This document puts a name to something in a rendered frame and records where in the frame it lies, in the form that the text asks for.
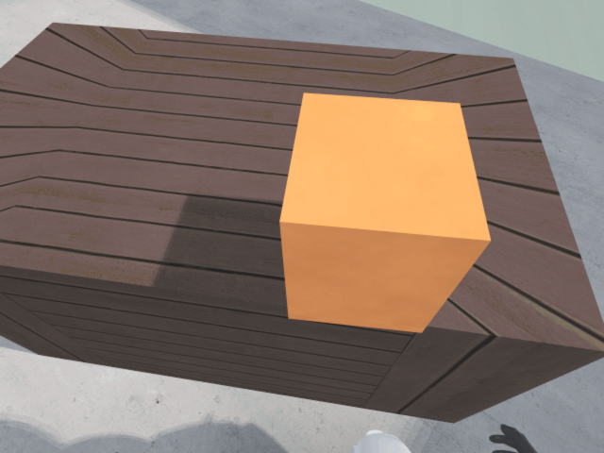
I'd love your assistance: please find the robot right hand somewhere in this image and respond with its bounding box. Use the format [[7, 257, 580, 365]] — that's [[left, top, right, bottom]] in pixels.
[[489, 424, 537, 453]]

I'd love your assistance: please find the right robot thigh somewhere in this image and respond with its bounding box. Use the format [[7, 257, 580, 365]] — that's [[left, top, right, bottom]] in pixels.
[[353, 433, 411, 453]]

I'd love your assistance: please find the pedestal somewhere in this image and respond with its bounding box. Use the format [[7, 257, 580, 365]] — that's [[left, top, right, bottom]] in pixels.
[[0, 23, 604, 423]]

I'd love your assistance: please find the carton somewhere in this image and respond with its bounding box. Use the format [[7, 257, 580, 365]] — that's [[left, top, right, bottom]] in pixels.
[[279, 93, 491, 333]]

